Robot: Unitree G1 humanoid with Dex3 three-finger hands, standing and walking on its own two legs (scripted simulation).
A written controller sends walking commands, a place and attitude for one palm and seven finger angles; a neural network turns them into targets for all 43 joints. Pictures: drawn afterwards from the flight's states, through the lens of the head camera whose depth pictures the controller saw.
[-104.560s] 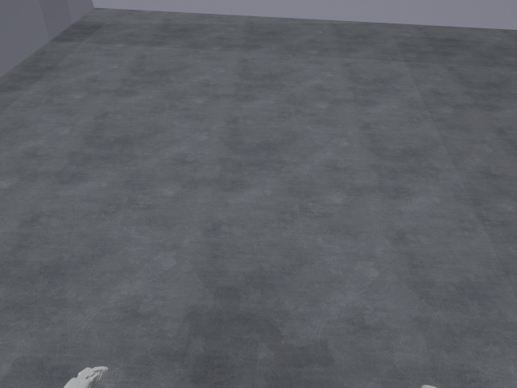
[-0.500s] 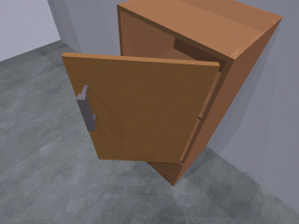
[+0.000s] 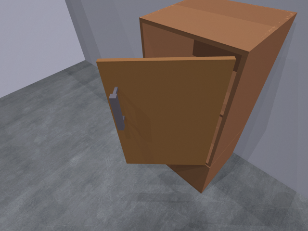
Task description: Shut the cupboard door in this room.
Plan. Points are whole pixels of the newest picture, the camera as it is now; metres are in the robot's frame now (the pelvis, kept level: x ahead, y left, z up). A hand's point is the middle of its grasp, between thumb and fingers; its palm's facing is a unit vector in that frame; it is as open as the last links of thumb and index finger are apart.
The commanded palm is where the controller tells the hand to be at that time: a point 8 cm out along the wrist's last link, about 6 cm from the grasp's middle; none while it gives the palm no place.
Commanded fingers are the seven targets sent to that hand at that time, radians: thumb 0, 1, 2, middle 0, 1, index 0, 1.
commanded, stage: come to a stop and stand still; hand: left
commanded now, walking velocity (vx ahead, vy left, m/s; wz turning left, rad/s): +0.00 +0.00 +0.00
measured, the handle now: (118, 109) +0.49 +0.17 +0.03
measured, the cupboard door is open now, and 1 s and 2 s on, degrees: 42 42 42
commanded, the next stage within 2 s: look again from close up in 0.36 s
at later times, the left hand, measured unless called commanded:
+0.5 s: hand out of the picture -0.01 +0.15 -0.17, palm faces +0.03 -0.98 -0.19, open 7.3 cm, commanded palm none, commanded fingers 0.00 0.90 0.90 -0.20 -0.30 -0.20 -0.30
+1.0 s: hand out of the picture +0.03 +0.15 -0.16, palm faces +0.03 -0.98 -0.19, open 7.4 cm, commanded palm none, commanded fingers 0.00 0.90 0.90 -0.20 -0.30 -0.20 -0.30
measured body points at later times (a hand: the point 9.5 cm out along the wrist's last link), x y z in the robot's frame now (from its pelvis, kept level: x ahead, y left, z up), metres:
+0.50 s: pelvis -0.01 -0.01 +0.00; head -0.01 -0.02 +0.45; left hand -0.01 +0.21 -0.15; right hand +0.00 -0.24 -0.16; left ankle +0.05 +0.07 -0.73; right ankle +0.06 -0.14 -0.73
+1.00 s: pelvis +0.04 -0.02 +0.01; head +0.06 -0.03 +0.46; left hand +0.03 +0.20 -0.15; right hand +0.05 -0.24 -0.16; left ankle +0.05 +0.07 -0.73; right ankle +0.06 -0.15 -0.73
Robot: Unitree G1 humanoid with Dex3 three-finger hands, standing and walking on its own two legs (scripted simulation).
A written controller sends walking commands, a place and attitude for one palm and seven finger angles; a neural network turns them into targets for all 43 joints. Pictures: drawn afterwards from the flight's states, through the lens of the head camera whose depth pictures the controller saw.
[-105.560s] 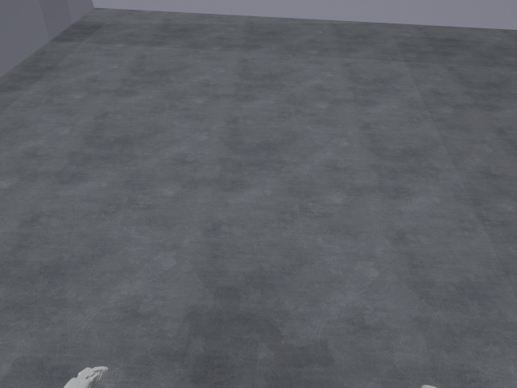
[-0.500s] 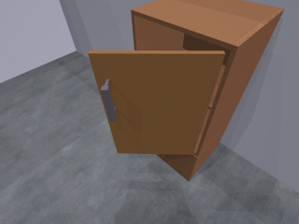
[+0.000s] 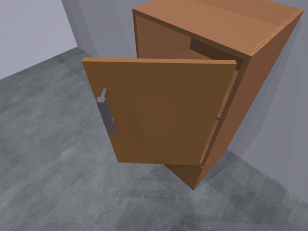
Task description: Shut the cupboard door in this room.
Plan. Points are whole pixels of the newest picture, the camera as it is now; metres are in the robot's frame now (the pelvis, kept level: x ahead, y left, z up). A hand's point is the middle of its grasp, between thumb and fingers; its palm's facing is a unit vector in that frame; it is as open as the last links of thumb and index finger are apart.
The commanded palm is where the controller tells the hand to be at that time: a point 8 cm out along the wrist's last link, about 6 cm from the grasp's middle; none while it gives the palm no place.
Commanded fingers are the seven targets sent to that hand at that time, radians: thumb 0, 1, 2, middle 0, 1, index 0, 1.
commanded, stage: raise the hand and make a fist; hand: left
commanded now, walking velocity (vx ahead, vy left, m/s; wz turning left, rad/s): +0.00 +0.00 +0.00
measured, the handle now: (108, 111) +0.46 +0.18 +0.02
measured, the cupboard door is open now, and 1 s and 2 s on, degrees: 42 42 42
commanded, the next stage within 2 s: bring the fist close to the handle in 2.00 s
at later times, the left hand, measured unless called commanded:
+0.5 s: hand (98, 230) +0.14 +0.16 -0.07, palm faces +0.08 -1.00 -0.01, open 6.2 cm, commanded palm +0.12 +0.21 -0.05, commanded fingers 0.00 0.90 0.90 -0.58 -0.72 -0.58 -0.72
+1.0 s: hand (77, 215) +0.16 +0.20 -0.01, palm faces +0.12 -0.99 -0.05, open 3.8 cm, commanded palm +0.14 +0.23 -0.01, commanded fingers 0.00 0.90 0.90 -1.04 -1.22 -1.04 -1.22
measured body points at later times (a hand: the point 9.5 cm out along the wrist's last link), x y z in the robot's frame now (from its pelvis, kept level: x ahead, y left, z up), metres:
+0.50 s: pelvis +0.03 -0.04 -0.07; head +0.08 -0.01 +0.38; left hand +0.13 +0.21 -0.06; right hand +0.30 -0.26 -0.09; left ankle +0.01 +0.09 -0.74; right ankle +0.02 -0.13 -0.74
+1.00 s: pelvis -0.02 -0.02 -0.08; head +0.03 -0.01 +0.37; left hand +0.15 +0.25 +0.00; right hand +0.14 -0.25 -0.17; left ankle +0.01 +0.09 -0.74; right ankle +0.02 -0.12 -0.74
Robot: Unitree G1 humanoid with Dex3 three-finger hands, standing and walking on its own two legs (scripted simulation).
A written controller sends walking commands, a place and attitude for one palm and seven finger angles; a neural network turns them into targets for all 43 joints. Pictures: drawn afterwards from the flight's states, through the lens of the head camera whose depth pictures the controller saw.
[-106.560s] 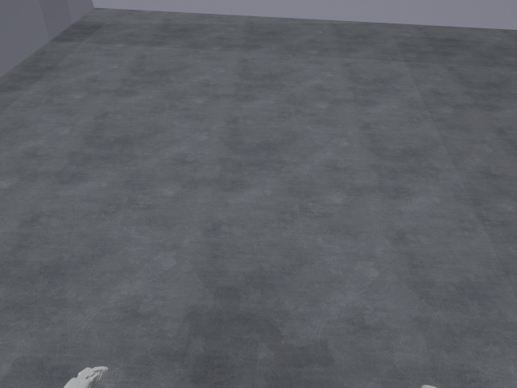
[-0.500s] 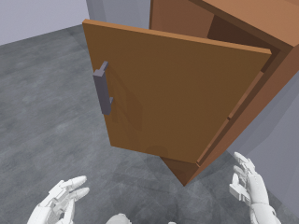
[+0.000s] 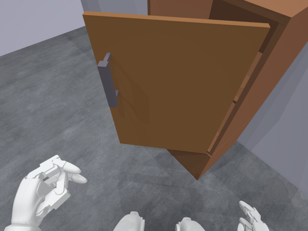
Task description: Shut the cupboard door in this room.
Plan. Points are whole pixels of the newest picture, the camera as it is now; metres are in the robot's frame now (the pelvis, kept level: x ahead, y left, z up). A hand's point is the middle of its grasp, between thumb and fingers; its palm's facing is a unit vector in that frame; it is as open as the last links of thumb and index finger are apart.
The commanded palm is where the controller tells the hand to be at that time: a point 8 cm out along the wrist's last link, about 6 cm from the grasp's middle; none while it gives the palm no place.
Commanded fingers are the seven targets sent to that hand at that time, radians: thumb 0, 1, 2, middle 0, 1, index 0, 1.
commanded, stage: raise the hand and make a fist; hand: left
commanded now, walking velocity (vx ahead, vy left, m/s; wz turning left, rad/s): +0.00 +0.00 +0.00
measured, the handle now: (110, 81) +0.49 +0.16 +0.11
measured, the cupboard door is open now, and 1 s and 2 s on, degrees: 42 42 42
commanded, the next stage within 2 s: bring the fist close to the handle in 1.00 s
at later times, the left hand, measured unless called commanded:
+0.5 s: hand (67, 174) +0.22 +0.20 +0.09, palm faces -0.09 -1.00 -0.04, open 3.1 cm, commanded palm +0.21 +0.26 +0.11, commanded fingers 0.00 0.90 0.90 -1.30 -1.50 -1.30 -1.50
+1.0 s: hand (71, 156) +0.25 +0.19 +0.12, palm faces -0.04 -1.00 -0.05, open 3.1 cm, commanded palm +0.23 +0.24 +0.11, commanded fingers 0.00 0.90 0.90 -1.30 -1.50 -1.30 -1.50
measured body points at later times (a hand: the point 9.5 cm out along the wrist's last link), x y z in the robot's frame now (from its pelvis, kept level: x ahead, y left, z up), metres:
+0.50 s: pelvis +0.02 +0.02 +0.02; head +0.05 +0.03 +0.47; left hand +0.22 +0.25 +0.09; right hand +0.21 -0.19 -0.03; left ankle +0.04 +0.10 -0.66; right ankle +0.03 -0.11 -0.66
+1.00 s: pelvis +0.03 +0.00 +0.03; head +0.06 +0.00 +0.48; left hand +0.25 +0.24 +0.12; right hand +0.20 -0.23 -0.04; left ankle +0.04 +0.10 -0.66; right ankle +0.03 -0.11 -0.66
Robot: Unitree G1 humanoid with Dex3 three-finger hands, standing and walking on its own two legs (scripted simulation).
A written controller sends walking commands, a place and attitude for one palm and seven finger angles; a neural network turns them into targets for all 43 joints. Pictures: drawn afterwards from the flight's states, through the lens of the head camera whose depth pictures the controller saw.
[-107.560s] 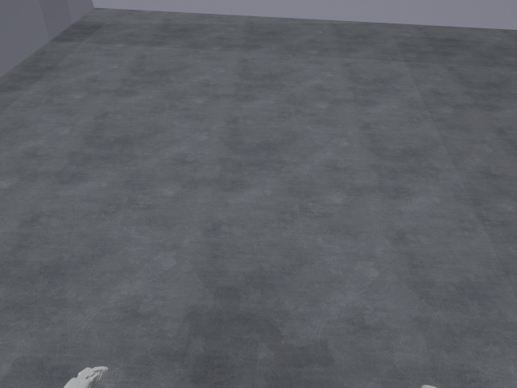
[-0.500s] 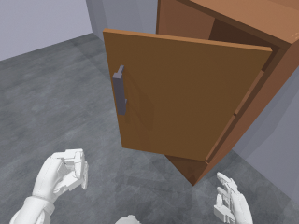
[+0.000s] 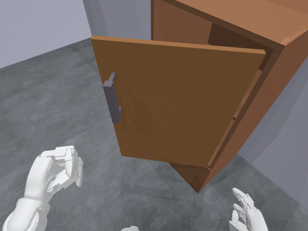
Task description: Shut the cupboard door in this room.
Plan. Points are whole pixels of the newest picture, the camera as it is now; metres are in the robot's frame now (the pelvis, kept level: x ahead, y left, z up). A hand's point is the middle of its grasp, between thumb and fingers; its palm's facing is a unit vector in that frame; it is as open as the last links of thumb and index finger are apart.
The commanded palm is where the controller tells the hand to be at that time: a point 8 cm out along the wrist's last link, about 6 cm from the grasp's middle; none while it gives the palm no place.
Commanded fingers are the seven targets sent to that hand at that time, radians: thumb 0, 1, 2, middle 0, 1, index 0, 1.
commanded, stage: bring the fist close to the handle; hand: left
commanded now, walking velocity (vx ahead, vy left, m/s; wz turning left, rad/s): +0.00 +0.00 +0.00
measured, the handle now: (114, 99) +0.46 +0.15 +0.08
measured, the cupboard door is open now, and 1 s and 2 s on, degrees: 42 42 40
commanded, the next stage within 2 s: push the door shut along its arc in 1.50 s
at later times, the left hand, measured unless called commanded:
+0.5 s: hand (99, 157) +0.27 +0.15 +0.08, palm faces -0.13 -0.99 -0.03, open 3.1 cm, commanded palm +0.26 +0.21 +0.08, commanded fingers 0.00 0.90 0.90 -1.30 -1.50 -1.30 -1.50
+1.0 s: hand (112, 134) +0.33 +0.13 +0.08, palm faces -0.11 -0.99 -0.02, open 3.1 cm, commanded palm +0.31 +0.19 +0.08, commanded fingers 0.00 0.90 0.90 -1.30 -1.50 -1.30 -1.50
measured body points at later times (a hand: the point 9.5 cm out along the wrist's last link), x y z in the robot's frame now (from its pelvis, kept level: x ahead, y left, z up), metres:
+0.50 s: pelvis -0.01 -0.01 +0.00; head +0.02 -0.02 +0.45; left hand +0.27 +0.21 +0.08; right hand +0.15 -0.25 -0.08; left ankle +0.01 +0.10 -0.69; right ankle +0.00 -0.11 -0.69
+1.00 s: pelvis +0.00 +0.00 +0.00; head +0.04 -0.01 +0.45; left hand +0.33 +0.19 +0.09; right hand +0.15 -0.24 -0.09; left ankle +0.01 +0.10 -0.69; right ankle +0.00 -0.11 -0.69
